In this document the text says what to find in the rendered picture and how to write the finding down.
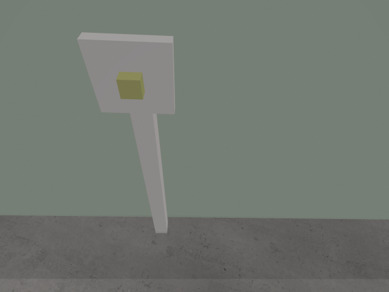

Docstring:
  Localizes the button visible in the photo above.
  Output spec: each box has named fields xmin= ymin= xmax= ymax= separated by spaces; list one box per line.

xmin=116 ymin=72 xmax=145 ymax=100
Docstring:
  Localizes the panel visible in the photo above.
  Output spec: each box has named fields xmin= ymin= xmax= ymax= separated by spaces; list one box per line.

xmin=77 ymin=32 xmax=175 ymax=233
